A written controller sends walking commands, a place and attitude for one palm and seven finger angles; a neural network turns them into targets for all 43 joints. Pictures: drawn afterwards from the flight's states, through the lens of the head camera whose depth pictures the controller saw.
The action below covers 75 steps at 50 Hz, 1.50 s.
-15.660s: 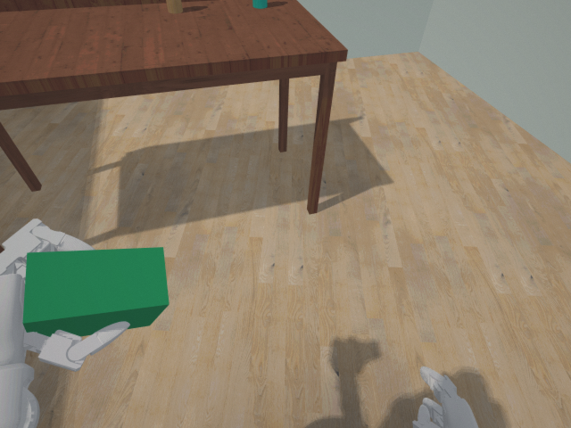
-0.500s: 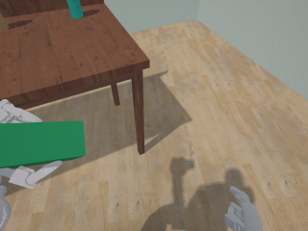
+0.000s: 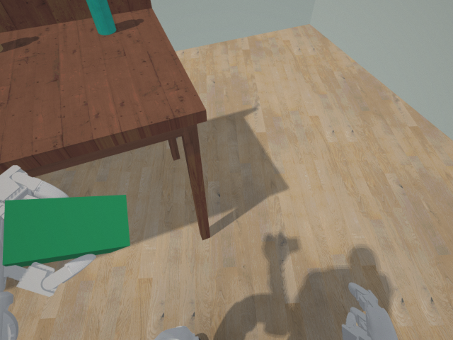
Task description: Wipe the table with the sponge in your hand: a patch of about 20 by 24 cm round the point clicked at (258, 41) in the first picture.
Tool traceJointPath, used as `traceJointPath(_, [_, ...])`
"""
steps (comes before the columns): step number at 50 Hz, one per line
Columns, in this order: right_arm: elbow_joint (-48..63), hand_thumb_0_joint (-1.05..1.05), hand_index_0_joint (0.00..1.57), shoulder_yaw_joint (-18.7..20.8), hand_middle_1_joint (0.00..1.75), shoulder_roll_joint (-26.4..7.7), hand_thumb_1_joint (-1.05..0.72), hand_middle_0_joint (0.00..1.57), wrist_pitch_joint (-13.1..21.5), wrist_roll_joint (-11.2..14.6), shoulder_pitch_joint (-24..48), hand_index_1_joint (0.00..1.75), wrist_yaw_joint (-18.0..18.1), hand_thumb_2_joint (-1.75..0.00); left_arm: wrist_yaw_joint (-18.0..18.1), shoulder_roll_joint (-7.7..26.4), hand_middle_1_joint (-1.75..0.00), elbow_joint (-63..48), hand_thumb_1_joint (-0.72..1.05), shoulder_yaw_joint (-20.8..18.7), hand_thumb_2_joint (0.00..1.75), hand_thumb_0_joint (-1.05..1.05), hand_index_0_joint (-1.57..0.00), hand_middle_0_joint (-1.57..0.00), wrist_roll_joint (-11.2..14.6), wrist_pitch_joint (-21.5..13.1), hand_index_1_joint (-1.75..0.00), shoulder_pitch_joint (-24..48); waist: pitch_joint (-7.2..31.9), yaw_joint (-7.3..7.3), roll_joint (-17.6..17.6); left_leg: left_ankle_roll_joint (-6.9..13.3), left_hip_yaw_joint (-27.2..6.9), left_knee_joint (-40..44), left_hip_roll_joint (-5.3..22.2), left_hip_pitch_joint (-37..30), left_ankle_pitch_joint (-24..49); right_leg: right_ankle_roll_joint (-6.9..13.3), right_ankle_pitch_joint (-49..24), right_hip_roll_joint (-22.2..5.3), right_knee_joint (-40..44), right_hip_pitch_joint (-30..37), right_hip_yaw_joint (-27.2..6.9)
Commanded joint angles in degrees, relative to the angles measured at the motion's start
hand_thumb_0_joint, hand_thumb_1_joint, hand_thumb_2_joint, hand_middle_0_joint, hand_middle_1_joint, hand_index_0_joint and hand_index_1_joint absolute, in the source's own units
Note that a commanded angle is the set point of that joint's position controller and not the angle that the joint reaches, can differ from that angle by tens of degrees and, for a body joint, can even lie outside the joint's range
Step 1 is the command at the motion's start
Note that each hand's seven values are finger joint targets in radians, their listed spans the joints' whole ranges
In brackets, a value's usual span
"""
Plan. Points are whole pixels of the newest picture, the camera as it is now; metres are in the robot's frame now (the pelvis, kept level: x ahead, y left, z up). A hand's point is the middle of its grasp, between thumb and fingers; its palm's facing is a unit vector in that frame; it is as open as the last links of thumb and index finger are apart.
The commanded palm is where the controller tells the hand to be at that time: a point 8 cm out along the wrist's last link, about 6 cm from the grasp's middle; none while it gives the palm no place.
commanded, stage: take the last steps up to it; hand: left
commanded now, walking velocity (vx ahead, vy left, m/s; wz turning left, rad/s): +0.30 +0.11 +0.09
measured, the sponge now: (85, 229) +0.23 +0.20 +0.15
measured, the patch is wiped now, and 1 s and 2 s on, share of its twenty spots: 0.00 0.00 0.00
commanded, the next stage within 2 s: come to a stop and stand still in 0.84 s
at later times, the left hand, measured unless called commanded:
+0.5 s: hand (91, 171) +0.31 +0.22 +0.16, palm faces +0.44 -0.79 -0.43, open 10.3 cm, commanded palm +0.25 +0.26 +0.17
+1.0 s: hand (94, 132) +0.38 +0.23 +0.17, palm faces +0.43 -0.77 -0.47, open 10.3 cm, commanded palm +0.32 +0.28 +0.17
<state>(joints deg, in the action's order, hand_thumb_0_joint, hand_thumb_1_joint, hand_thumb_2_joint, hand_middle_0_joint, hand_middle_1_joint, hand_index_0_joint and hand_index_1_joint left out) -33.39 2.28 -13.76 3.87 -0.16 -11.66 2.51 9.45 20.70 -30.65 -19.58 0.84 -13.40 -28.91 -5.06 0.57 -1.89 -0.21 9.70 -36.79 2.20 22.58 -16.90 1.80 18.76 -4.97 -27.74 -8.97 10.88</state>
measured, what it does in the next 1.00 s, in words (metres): walks ahead: left foot, then right foot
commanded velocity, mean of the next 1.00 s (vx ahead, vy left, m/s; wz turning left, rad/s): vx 0.18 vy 0.10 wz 0.04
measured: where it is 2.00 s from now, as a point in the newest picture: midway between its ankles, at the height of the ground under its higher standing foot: outside the picture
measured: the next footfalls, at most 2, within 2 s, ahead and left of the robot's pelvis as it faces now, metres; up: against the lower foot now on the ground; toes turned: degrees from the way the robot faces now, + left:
left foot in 0.06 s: +0.11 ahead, +0.12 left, +0.00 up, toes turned +9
right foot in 0.34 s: +0.14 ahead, -0.14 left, +0.00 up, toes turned -9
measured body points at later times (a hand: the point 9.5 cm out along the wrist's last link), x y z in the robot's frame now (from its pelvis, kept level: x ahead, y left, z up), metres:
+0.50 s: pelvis +0.10 -0.03 -0.01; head +0.13 -0.04 +0.44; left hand +0.28 +0.26 +0.18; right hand +0.26 -0.25 -0.13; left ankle +0.08 +0.10 -0.67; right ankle +0.10 -0.13 -0.74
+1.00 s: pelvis +0.17 -0.01 -0.02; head +0.20 -0.02 +0.43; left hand +0.35 +0.27 +0.19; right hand +0.35 -0.20 -0.12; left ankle +0.18 +0.12 -0.74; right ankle +0.19 -0.10 -0.74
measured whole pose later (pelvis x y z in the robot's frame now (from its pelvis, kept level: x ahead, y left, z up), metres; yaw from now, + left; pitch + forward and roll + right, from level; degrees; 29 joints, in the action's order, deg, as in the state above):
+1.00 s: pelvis +0.17 -0.01 -0.02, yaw +2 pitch +0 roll +0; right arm -34.2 -2.3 -8.2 5.5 0.2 -12.0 2.6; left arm 8.8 22.1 -30.5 -20.1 1.1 -12.1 -27.5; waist -3.0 1.5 1.7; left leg -0.4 8.1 -35.4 4.6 17.6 -17.6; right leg 0.6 16.6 -2.6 -34.3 -16.8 9.2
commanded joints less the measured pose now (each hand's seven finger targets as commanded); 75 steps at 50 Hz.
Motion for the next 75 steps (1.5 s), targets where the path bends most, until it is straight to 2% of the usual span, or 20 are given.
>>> traceJointPath(1, [8.54, 0.00, 0.20, 1.87, 0.30, -3.65, -0.90, 0.20, 2.52, 0.32, 2.36, 0.30, 0.92, -0.90, 2.17, 10.44, -1.60, -14.29, 0.10, -7.57, 1.30, 0.00, -1.20, -1.20, 0.41, -3.14, -1.60, 7.10, 12.10, -0.68, -0.26, 1.31, 1.29, 12.02, -1.18, -12.52, 6.21, 3.19, -24.71, -11.35, -4.27, 2.94, -9.24])
traceJointPath(3, [8.98, 0.00, 0.20, 2.36, 0.30, -5.40, -0.90, 0.20, 2.58, 0.60, 2.41, 0.30, 0.88, -0.90, 2.16, 9.90, -1.60, -14.89, 0.10, -7.18, 1.30, 0.00, -1.20, -1.20, 0.74, -3.88, -1.60, 8.04, 14.19, -1.26, 18.72, 10.89, -24.94, 15.73, 16.29, -29.01, 18.72, -2.40, 5.44, -0.20, -28.04, -18.76, -3.47])
traceJointPath(5, [8.32, 0.00, 0.20, 1.66, 0.30, -4.95, -0.90, 0.20, 3.15, 0.75, 3.80, 0.30, 0.68, -0.90, 1.20, 12.72, -1.60, -7.84, 0.10, -8.52, 1.30, 0.00, -1.20, -1.20, 0.34, -3.83, -1.60, 7.56, 10.70, -0.93, 15.73, 16.81, -36.09, 22.06, 22.81, -18.20, 4.28, -2.30, 16.90, -0.10, -42.38, -24.91, -10.96])
traceJointPath(10, [6.85, 0.00, 0.20, 1.52, 0.30, -4.08, -0.90, 0.20, 4.81, 1.21, 3.84, 0.30, 0.57, -0.90, 0.03, 9.34, -1.60, -14.76, 0.10, -8.21, 1.30, 0.00, -1.20, -1.20, 1.14, -4.48, -1.60, 2.69, 9.99, 0.44, 13.89, 11.82, -14.53, 20.09, 13.62, -9.49, 9.15, -3.79, 6.02, -1.49, -27.57, -17.63, -5.71])
traceJointPath(15, [5.73, 0.00, 0.20, 0.92, 0.30, -4.29, -0.90, 0.20, 5.46, 1.07, 2.93, 0.30, 1.30, -0.90, 0.19, 7.34, -1.60, -8.18, 0.10, -6.25, 1.30, 0.00, -1.20, -1.20, 0.84, -2.80, -1.60, 4.23, 10.39, 0.41, 10.17, 6.68, -8.22, 11.49, 10.29, -4.41, 0.07, -4.44, 0.54, 2.36, -4.76, -1.60, 0.21])
traceJointPath(16, [5.64, 0.00, 0.20, 0.96, 0.30, -3.98, -0.90, 0.20, 5.17, 1.15, 3.37, 0.30, 1.51, -0.90, 0.25, 8.26, -1.60, -7.10, 0.10, -6.58, 1.30, 0.00, -1.20, -1.20, 0.44, -2.61, -1.60, 6.07, 10.31, 0.51, 5.27, 5.00, -6.34, 4.60, 8.03, -2.23, -4.02, -3.44, -0.97, 0.09, 1.82, 1.50, -3.59])
traceJointPath(18, [6.74, 0.00, 0.20, -0.09, 0.30, -2.19, -0.90, 0.20, 4.51, 0.80, 5.82, 0.30, 1.49, -0.90, 0.79, 12.87, -1.60, -6.29, 0.10, -8.93, 1.30, 0.00, -1.20, -1.20, 0.53, -1.81, -1.60, 8.97, 8.14, 0.92, -17.31, 0.32, -3.52, -20.80, -1.47, 15.43, -16.12, 6.73, -4.84, -21.01, 13.09, 7.41, -36.81])
traceJointPath(20, [4.79, 0.00, 0.20, 0.27, 0.30, -3.41, -0.90, 0.20, 4.42, 0.54, 5.43, 0.30, 1.00, -0.90, 0.32, 12.53, -1.60, -6.07, 0.10, -9.33, 1.30, 0.00, -1.20, -1.20, 1.28, -2.26, -1.60, 10.72, 6.78, 0.23, -11.87, -1.00, -10.57, -32.86, 1.44, 18.08, -9.74, 8.38, -7.05, -21.95, 13.17, 5.98, -35.81])
traceJointPath(24, [4.53, 0.00, 0.20, -0.28, 0.30, -2.52, -0.90, 0.20, 3.10, 0.16, 6.51, 0.30, 0.61, -0.90, 0.04, 10.46, -1.60, -9.42, 0.10, -8.39, 1.30, 0.00, -1.20, -1.20, 0.13, -4.32, -1.60, 7.13, 8.29, 0.00, -6.11, -1.23, -6.75, -18.81, 2.61, 10.04, -5.78, 5.56, -35.19, -16.44, 7.08, 5.45, -14.62])
traceJointPath(31, [7.61, 0.00, 0.20, 1.51, 0.30, -2.84, -0.90, 0.20, 2.26, -0.14, 3.68, 0.30, 0.75, -0.90, 1.79, 10.20, -1.60, -13.88, 0.10, -9.10, 1.30, 0.00, -1.20, -1.20, -0.11, -3.83, -1.60, 3.63, 13.21, -0.27, -3.95, -0.58, 1.95, 11.23, -1.79, -10.01, 7.10, 1.93, -26.86, -11.34, -2.40, 3.68, -8.49])
traceJointPath(34, [9.35, 0.00, 0.20, 2.86, 0.30, -5.70, -0.90, 0.20, 2.71, 1.00, 2.85, 0.30, 0.66, -0.90, 1.68, 10.03, -1.60, -16.54, 0.10, -7.99, 1.30, 0.00, -1.20, -1.20, 0.20, -4.93, -1.60, 6.12, 14.46, -0.40, 19.34, 10.88, -25.67, 16.53, 19.00, -24.41, 28.21, -3.42, 17.63, 1.46, -30.91, -19.09, -4.10])
traceJointPath(36, [7.93, 0.00, 0.20, 2.45, 0.30, -5.14, -0.90, 0.20, 3.16, 0.60, 3.35, 0.30, 0.59, -0.90, 1.14, 12.34, -1.60, -13.23, 0.10, -9.59, 1.30, 0.00, -1.20, -1.20, -0.11, -4.60, -1.60, 5.51, 12.28, -0.89, 18.43, 14.86, -28.64, 18.52, 21.29, -19.09, 19.17, -3.03, 16.87, -0.58, -40.31, -23.95, -8.97])
traceJointPath(40, [7.07, 0.00, 0.20, 1.63, 0.30, -4.46, -0.90, 0.20, 4.40, 1.15, 3.51, 0.30, 0.08, -0.90, 0.06, 9.22, -1.60, -16.11, 0.10, -7.32, 1.30, 0.00, -1.20, -1.20, 0.71, -3.87, -1.60, 2.26, 11.22, -0.12, 16.11, 10.64, -13.35, 17.09, 14.40, -14.09, 21.25, -3.98, 7.60, -0.38, -28.36, -18.81, -5.04])
traceJointPath(47, [6.65, 0.00, 0.20, -0.02, 0.30, -4.23, -0.90, 0.20, 4.14, 0.80, 3.81, 0.30, 1.58, -0.90, 0.32, 9.08, -1.60, -9.67, 0.10, -6.79, 1.30, 0.00, -1.20, -1.20, 0.57, -1.16, -1.60, 5.50, 10.57, 0.03, 9.55, 5.09, -8.03, 11.15, 11.16, -5.76, 2.62, -3.57, -1.30, 2.23, -0.17, -0.74, -1.99])
traceJointPath(51, [6.71, 0.00, 0.20, -0.47, 0.30, -2.96, -0.90, 0.20, 3.48, 0.90, 4.29, 0.30, 0.99, -0.90, 0.59, 11.52, -1.60, -6.93, 0.10, -8.10, 1.30, 0.00, -1.20, -1.20, 1.68, -0.03, -1.60, 8.54, 9.16, 0.00, -14.81, -1.63, -6.27, -17.65, -0.33, 6.10, -12.58, 6.96, -27.49, -19.02, 10.11, 3.62, -30.11])
traceJointPath(54, [6.29, 0.00, 0.20, -2.28, 0.30, -1.29, -0.90, 0.20, 2.87, 0.63, 6.66, 0.30, 0.87, -0.90, 1.11, 11.44, -1.60, -9.81, 0.10, -8.84, 1.30, 0.00, -1.20, -1.20, 0.90, -0.88, -1.60, 6.64, 10.78, -0.27, -7.76, -2.28, -8.04, -17.69, 0.48, 5.69, -12.62, 6.67, -51.67, -16.71, 3.18, 7.76, -17.62])
traceJointPath(59, [8.71, 0.00, 0.20, -1.57, 0.30, -1.50, -0.90, 0.20, 0.58, 0.10, 6.30, 0.30, 1.39, -0.90, 1.64, 10.52, -1.60, -13.33, 0.10, -9.41, 1.30, 0.00, -1.20, -1.20, 0.10, -1.14, -1.60, 0.23, 13.77, 0.37, -5.54, -2.08, -3.53, 3.17, -1.72, -2.36, -0.75, 3.81, -49.82, -11.88, -0.74, 9.54, -11.33])
traceJointPath(61, [9.05, 0.00, 0.20, -0.74, 0.30, -2.04, -0.90, 0.20, -0.42, 0.11, 4.41, 0.30, 1.74, -0.90, 1.93, 10.53, -1.60, -14.88, 0.10, -9.27, 1.30, 0.00, -1.20, -1.20, 0.38, -0.88, -1.60, 0.18, 15.37, -0.83, -2.65, -1.91, -3.18, 12.01, -0.76, -10.13, 12.12, 0.98, -42.04, -8.90, -4.36, 6.70, -9.26])
traceJointPath(65, [9.83, 0.00, 0.20, 0.63, 0.30, -4.64, -0.90, 0.20, 0.91, -0.23, 2.78, 0.30, 1.26, -0.90, 0.88, 10.07, -1.60, -13.96, 0.10, -8.13, 1.30, 0.00, -1.20, -1.20, 0.29, -1.70, -1.60, -1.41, 12.83, -0.48, 18.40, 6.82, -20.53, 15.75, 17.80, -18.96, 53.51, -3.46, 12.09, 2.55, -18.59, -12.20, -7.29])
traceJointPath(75, [8.74, 0.00, 0.20, -0.30, 0.30, -4.70, -0.90, 0.20, 3.44, 0.70, 3.22, 0.30, -0.03, -0.90, 0.27, 8.95, -1.60, -12.00, 0.10, -6.12, 1.30, 0.00, -1.20, -1.20, 0.72, 0.52, -1.60, 2.58, 10.63, -0.50, 13.06, 3.23, -10.63, 13.71, 12.82, -9.00, 19.68, -3.69, -3.60, 3.28, 2.91, 1.39, -5.53])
